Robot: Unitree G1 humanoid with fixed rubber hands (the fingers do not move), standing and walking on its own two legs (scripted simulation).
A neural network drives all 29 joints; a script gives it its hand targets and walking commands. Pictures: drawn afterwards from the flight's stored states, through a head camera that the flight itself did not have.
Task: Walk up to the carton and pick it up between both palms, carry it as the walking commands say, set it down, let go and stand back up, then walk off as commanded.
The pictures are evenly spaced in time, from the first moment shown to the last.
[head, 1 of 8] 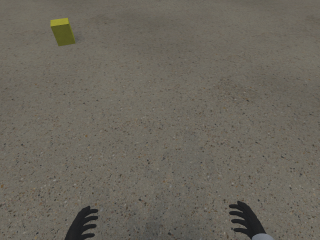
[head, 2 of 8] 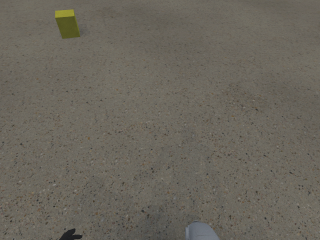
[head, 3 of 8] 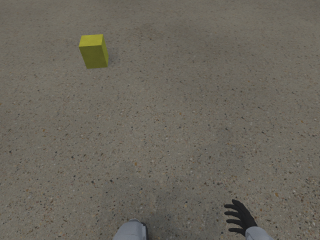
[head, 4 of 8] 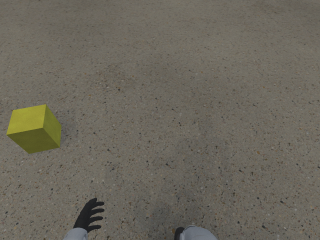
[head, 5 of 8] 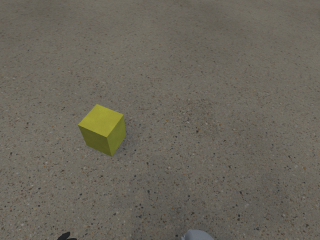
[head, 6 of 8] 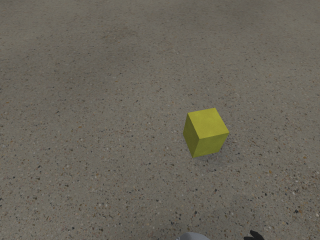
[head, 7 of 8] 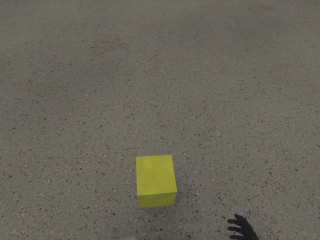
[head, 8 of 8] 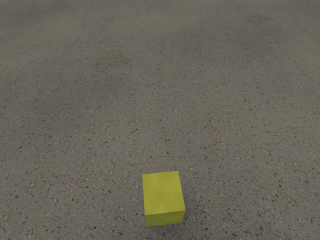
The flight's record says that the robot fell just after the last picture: no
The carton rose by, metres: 0.00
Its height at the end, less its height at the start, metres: +0.00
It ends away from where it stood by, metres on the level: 0.00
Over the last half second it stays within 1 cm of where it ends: yes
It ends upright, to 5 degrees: yes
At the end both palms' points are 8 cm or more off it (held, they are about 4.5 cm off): yes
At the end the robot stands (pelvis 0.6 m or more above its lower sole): yes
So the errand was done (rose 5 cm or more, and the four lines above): no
